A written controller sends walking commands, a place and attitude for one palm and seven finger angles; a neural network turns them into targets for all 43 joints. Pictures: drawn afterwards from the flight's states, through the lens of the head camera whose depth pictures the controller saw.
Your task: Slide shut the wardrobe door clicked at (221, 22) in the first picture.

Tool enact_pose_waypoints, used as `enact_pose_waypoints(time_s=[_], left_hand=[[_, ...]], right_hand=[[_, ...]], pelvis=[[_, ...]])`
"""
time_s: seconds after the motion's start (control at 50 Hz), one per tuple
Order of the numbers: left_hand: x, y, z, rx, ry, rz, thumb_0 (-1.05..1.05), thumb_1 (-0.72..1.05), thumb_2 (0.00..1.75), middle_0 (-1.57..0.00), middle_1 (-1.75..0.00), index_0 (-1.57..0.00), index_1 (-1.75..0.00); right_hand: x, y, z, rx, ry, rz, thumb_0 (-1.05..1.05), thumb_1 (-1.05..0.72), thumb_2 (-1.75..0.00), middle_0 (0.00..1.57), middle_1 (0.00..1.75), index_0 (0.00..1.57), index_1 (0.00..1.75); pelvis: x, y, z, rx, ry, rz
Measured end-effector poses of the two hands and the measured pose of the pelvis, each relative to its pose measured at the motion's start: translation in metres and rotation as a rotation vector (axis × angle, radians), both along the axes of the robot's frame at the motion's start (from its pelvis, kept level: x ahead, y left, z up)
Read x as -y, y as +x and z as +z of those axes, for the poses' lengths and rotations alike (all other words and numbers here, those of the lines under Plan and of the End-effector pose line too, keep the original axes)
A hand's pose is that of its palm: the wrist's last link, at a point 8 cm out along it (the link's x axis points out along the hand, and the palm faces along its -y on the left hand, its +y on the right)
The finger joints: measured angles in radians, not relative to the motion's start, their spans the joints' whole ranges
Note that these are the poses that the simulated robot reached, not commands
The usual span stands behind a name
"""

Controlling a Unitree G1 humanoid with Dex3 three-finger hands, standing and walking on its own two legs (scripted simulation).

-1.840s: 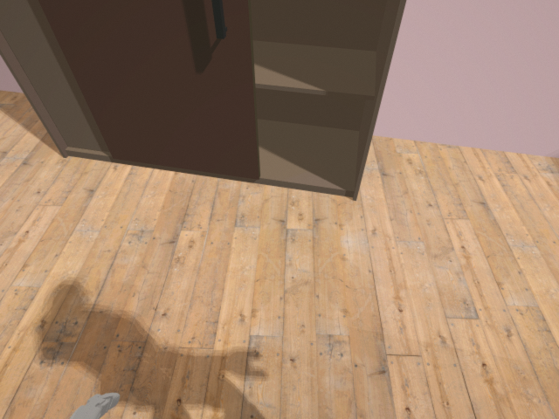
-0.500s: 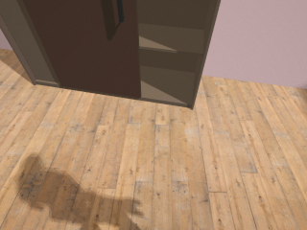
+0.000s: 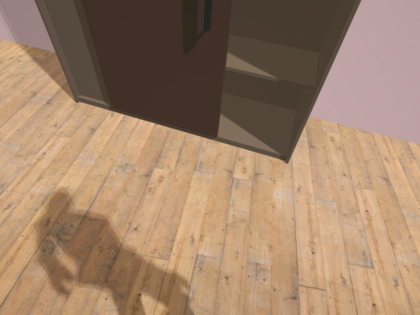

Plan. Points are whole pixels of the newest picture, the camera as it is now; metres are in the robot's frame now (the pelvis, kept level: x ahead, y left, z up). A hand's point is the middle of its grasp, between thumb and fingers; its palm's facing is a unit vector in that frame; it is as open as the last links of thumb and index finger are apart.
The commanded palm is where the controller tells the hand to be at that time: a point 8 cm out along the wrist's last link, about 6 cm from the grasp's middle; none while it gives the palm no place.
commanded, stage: walk to a spot facing it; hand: left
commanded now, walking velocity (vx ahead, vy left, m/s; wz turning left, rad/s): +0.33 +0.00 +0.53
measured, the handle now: out of the picture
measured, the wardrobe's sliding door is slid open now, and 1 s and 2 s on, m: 0.48 0.48 0.48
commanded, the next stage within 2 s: turn to face it in 1.04 s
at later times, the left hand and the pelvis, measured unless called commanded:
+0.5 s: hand (126, 254) +0.28 +0.22 -0.16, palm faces +0.12 -0.97 -0.20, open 7.4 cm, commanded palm none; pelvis +0.20 +0.02 -0.01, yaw +9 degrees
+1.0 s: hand (130, 265) +0.26 +0.20 -0.18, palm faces +0.49 -0.85 -0.19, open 7.4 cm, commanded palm none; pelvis +0.41 +0.07 -0.01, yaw +25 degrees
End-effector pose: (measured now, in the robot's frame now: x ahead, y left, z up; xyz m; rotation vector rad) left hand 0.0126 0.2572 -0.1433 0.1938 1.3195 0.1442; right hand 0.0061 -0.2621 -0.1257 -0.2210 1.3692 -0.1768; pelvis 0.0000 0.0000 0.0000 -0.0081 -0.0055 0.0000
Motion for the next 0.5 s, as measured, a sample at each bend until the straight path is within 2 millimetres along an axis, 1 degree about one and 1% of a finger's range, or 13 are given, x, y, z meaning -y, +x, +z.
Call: enact_pose_waypoints(time_s=[0.06, 0.1, 0.12, 0.16, 0.2, 0.26, 0.34, 0.42, 0.5], left_hand=[[-0.012, -0.012, -0.015, -0.058, -0.023, 0.058, 0.0, 0.9, 0.9, -0.2, -0.3, -0.2, -0.3], [-0.021, -0.014, -0.023, -0.102, -0.029, 0.082, 0.0, 0.9, 0.9, -0.2, -0.3, -0.2, -0.3], [-0.025, -0.011, -0.023, -0.118, -0.028, 0.085, 0.01, 0.9, 0.9, -0.2, -0.3, -0.2, -0.3], [-0.03, 0.002, -0.019, -0.121, -0.028, 0.091, 0.01, 0.91, 0.9, -0.2, -0.3, -0.2, -0.3], [-0.033, 0.025, -0.012, -0.09, -0.028, 0.097, 0.01, 0.91, 0.9, -0.2, -0.3, -0.2, -0.3], [-0.035, 0.065, -0.001, -0.014, -0.026, 0.108, 0.01, 0.91, 0.9, -0.2, -0.3, -0.2, -0.3], [-0.031, 0.124, 0.009, 0.078, -0.024, 0.117, 0.01, 0.91, 0.9, -0.2, -0.3, -0.19, -0.3], [-0.021, 0.187, 0.012, 0.143, -0.024, 0.106, 0.01, 0.91, 0.9, -0.19, -0.3, -0.19, -0.3], [-0.006, 0.253, 0.011, 0.203, -0.015, 0.087, 0.01, 0.91, 0.9, -0.2, -0.3, -0.19, -0.3]], right_hand=[[-0.019, 0.023, -0.006, 0.012, -0.002, 0.034, 0.0, -0.91, -0.89, 0.2, 0.3, 0.2, 0.3], [-0.03, 0.036, -0.013, 0.031, -0.009, 0.038, 0.0, -0.91, -0.89, 0.2, 0.3, 0.2, 0.3], [-0.036, 0.04, -0.014, 0.034, -0.008, 0.031, 0.0, -0.91, -0.89, 0.2, 0.3, 0.2, 0.3], [-0.047, 0.046, -0.012, 0.027, 0.002, 0.018, 0.0, -0.91, -0.89, 0.2, 0.3, 0.2, 0.3], [-0.058, 0.051, -0.009, 0.005, 0.018, 0.019, 0.0, -0.91, -0.89, 0.2, 0.3, 0.2, 0.3], [-0.072, 0.062, -0.006, -0.033, 0.048, 0.029, 0.0, -0.91, -0.89, 0.2, 0.3, 0.2, 0.3], [-0.082, 0.084, -0.008, -0.068, 0.082, 0.031, 0.0, -0.91, -0.89, 0.2, 0.3, 0.2, 0.3], [-0.08, 0.115, -0.015, -0.087, 0.104, 0.026, 0.0, -0.91, -0.89, 0.2, 0.3, 0.2, 0.3], [-0.066, 0.154, -0.03, -0.11, 0.116, 0.024, 0.0, -0.91, -0.89, 0.2, 0.3, 0.2, 0.3]], pelvis=[[-0.016, 0.018, -0.01, 0.002, -0.002, 0.045], [-0.027, 0.029, -0.018, 0.002, 0.004, 0.055], [-0.03, 0.035, -0.018, 0.003, 0.009, 0.052], [-0.035, 0.047, -0.014, -0.002, 0.014, 0.057], [-0.039, 0.06, -0.008, -0.009, 0.016, 0.073], [-0.041, 0.081, 0.0, -0.017, 0.015, 0.1], [-0.04, 0.113, 0.004, -0.021, 0.019, 0.129], [-0.033, 0.15, 0.001, -0.02, 0.026, 0.147], [-0.02, 0.196, -0.01, -0.017, 0.03, 0.165]])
